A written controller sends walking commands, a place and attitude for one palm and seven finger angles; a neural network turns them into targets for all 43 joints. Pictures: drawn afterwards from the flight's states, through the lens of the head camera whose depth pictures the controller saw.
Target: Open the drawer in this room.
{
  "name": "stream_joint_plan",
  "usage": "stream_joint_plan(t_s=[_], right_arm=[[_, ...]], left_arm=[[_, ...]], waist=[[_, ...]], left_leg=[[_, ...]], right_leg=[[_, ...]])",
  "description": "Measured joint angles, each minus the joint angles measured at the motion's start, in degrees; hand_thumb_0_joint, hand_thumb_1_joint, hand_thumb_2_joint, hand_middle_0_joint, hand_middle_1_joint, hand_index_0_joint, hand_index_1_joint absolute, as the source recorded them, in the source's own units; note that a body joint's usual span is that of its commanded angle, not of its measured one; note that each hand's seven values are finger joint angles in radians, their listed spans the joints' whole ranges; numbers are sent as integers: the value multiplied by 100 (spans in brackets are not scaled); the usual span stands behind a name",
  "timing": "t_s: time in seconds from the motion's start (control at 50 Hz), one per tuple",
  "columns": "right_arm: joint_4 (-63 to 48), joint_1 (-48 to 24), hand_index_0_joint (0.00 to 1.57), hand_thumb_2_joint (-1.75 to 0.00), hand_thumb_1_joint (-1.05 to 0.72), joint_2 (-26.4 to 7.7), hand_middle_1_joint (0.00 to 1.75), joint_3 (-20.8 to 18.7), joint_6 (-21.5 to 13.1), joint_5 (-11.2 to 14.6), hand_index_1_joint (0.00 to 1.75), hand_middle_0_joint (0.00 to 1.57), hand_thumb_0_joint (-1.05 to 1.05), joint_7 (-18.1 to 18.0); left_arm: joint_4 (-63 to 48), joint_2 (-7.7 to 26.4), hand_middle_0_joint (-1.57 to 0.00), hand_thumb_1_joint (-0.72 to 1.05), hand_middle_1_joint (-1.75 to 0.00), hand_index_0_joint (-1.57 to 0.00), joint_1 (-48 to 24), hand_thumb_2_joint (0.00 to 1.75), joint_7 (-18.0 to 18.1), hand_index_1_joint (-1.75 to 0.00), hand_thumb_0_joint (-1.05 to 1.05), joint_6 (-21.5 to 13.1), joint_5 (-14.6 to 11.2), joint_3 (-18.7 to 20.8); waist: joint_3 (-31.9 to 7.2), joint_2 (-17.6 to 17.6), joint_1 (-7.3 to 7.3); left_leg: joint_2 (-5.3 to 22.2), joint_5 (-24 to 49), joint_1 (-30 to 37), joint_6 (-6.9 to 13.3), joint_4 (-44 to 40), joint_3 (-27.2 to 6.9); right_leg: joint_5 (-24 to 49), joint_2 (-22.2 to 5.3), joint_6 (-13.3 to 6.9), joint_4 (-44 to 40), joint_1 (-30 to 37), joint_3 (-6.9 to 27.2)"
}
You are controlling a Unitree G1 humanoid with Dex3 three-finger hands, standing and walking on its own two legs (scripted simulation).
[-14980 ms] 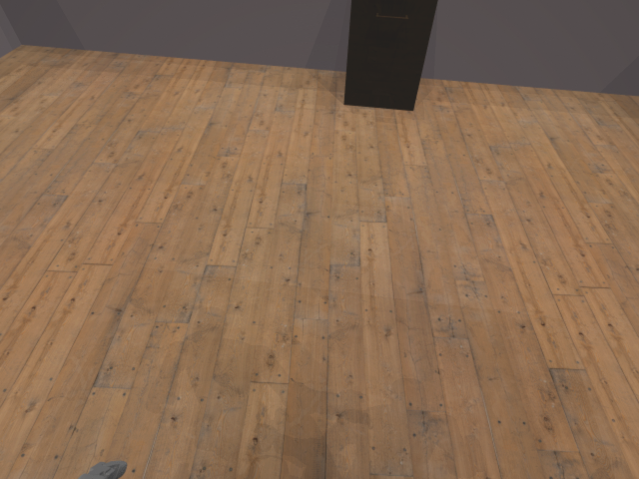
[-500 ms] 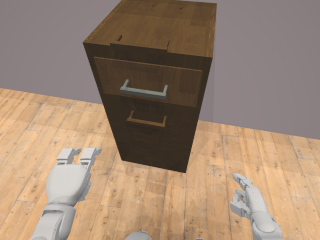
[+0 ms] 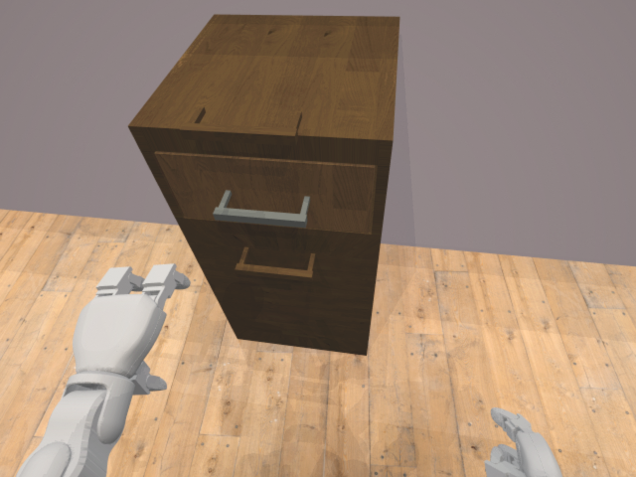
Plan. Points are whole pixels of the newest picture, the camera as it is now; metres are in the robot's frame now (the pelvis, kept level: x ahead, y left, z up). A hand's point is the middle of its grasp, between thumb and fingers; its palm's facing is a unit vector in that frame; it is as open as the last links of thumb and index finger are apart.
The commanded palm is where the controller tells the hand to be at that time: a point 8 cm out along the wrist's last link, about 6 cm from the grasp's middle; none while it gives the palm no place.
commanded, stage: raise the hand with hooked fingers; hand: left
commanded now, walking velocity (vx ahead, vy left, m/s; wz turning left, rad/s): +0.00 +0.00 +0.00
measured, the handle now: (263, 208) +0.55 +0.17 -0.04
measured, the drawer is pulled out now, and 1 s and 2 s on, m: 0.00 0.00 0.00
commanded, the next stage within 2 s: move the hooked fingers above the handle in 0.76 s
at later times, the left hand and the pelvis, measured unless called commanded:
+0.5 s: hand (144, 288) +0.29 +0.24 +0.10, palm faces +0.00 -0.07 -1.00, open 13.8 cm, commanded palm +0.27 +0.24 +0.15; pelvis -0.01 +0.00 +0.02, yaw +1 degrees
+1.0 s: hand (146, 302) +0.28 +0.24 +0.08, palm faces +0.00 -0.07 -1.00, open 13.8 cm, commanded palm +0.28 +0.24 +0.14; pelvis -0.02 +0.00 +0.02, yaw +1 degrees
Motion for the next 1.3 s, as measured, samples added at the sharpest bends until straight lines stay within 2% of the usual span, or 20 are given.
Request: stream_joint_plan(t_s=[0.16, 0.3, 0.42, 0.52, 0.58, 0.68, 0.78, 0.86, 0.94, 1.12, 1.3], right_arm=[[-94, -183, 20, -90, -91, 57, 30, 52, 44, 114, 30, 20, 1, -47], [-103, -230, 20, -90, -91, 176, 30, 172, 97, 187, 30, 20, 1, -84], [-58, -161, 21, -90, -90, 220, 30, 253, 132, 229, 30, 20, 1, -116], [-72, -26, 21, -90, -90, 195, 30, 239, 154, 237, 30, 20, 1, -76], [-57, 63, 21, -90, -90, 155, 30, 193, 147, 218, 30, 20, 1, -62], [43, 146, 21, -90, -90, 102, 30, 97, 126, 222, 30, 20, 1, -66], [126, 140, 20, -90, -91, 104, 30, 63, 114, 254, 30, 20, 1, -69], [121, 108, 20, -90, -91, 126, 30, 81, 107, 270, 30, 20, 1, -77], [89, 69, 20, -90, -91, 146, 30, 118, 88, 279, 30, 20, 1, -100], [101, 36, 21, -90, -90, 190, 30, 110, 17, 274, 30, 20, 1, -138], [188, 186, 21, -90, -90, 200, 30, 84, 73, 308, 30, 20, 1, -150]], left_arm=[[201, 121, -31, -40, -114, -31, -615, 34, -458, -114, 0, 113, -66, -145], [506, 204, -32, -47, -118, -32, -1277, 31, -864, -119, 0, 195, -121, -238], [777, 308, -32, -48, -119, -32, -1743, 30, -1216, -120, 0, 108, -221, -252], [813, 316, -31, -49, -120, -32, -1706, 30, -1399, -120, 0, -53, -304, -145], [735, 320, -31, -49, -120, -32, -1589, 30, -1372, -120, 0, -232, -279, -124], [717, 317, -32, -49, -120, -32, -1521, 30, -1103, -120, 0, -431, -213, -123], [836, 324, -32, -49, -120, -32, -1577, 30, -924, -120, 0, -328, -192, -102], [881, 318, -32, -49, -120, -32, -1604, 30, -970, -120, 0, -205, -210, -136], [972, 309, -32, -49, -120, -32, -1667, 30, -1034, -120, 0, -225, -215, -208], [1717, 174, -32, -49, -120, -32, -2402, 30, -904, -120, 0, -378, -8, -524], [2685, 47, -32, -49, -120, -32, -3162, 30, -678, -120, 0, -264, 170, -599]], waist=[[39, 3, 38], [102, 47, 102], [154, 83, 103], [184, 81, 79], [215, 64, 80], [258, 46, 94], [255, 41, 87], [238, 49, 67], [225, 49, 51], [191, -4, 34], [74, -21, -135]], left_leg=[[14, 179, 400, -22, -409, -8], [13, 337, 650, -34, -666, -71], [5, 461, 788, -30, -841, -96], [1, 540, 817, -18, -945, -55], [-5, 564, 789, -11, -950, -43], [-23, 576, 712, -1, -894, -55], [-31, 597, 674, 4, -878, -55], [-30, 614, 692, 6, -893, -48], [-32, 628, 701, 5, -900, -53], [-36, 600, 444, -21, -720, -121], [4, 532, 193, -44, -592, -74]], right_leg=[[146, -3, -25, -346, 373, -2], [289, -19, -36, -617, 651, -61], [408, -37, -29, -806, 805, -84], [494, -43, -13, -900, 817, -42], [522, -49, -3, -910, 789, -30], [539, -66, 9, -878, 730, -43], [561, -74, 15, -866, 695, -43], [581, -74, 18, -882, 711, -37], [589, -77, 18, -885, 722, -43], [553, -76, -5, -729, 497, -115], [499, -27, -33, -574, 210, -73]])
